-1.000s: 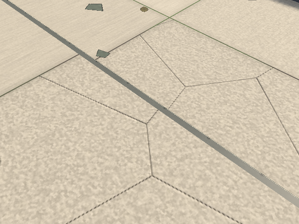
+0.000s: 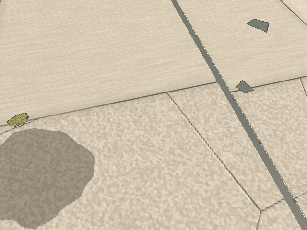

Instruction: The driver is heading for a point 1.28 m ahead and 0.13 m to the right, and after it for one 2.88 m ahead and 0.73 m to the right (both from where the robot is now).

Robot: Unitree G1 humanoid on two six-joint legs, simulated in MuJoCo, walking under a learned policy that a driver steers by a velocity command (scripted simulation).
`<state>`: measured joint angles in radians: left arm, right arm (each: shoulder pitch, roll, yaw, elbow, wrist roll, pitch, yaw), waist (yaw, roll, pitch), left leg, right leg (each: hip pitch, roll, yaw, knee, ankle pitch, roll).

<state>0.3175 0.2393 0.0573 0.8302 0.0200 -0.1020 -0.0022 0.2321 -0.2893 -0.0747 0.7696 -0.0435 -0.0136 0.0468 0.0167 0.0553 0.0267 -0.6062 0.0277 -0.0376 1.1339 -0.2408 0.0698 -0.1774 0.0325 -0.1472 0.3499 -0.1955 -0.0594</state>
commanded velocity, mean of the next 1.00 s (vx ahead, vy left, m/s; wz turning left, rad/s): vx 0.31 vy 0.00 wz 0.13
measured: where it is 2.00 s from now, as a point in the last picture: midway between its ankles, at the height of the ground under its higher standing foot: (190, 185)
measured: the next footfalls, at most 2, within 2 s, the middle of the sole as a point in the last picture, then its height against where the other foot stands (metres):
left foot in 0.28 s outside the picture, level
right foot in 0.76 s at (166, 208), level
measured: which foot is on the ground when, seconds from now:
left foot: up 0.00-0.26, down 0.28-0.76, up 0.78-1.00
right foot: down 0.00-0.30, up 0.32-0.74, down 0.76-1.00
